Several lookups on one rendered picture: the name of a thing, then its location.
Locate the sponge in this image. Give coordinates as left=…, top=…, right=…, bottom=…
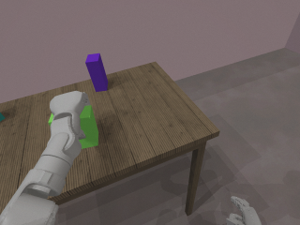
left=48, top=105, right=98, bottom=149

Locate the right robot hand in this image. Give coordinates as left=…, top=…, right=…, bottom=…
left=226, top=196, right=262, bottom=225

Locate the robot left forearm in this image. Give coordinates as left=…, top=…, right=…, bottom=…
left=0, top=110, right=82, bottom=225

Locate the left robot hand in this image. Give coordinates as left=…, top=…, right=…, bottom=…
left=50, top=90, right=91, bottom=140

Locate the table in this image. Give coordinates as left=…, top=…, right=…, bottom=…
left=0, top=61, right=220, bottom=216

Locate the robot left upper arm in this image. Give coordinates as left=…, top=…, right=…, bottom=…
left=2, top=193, right=59, bottom=225

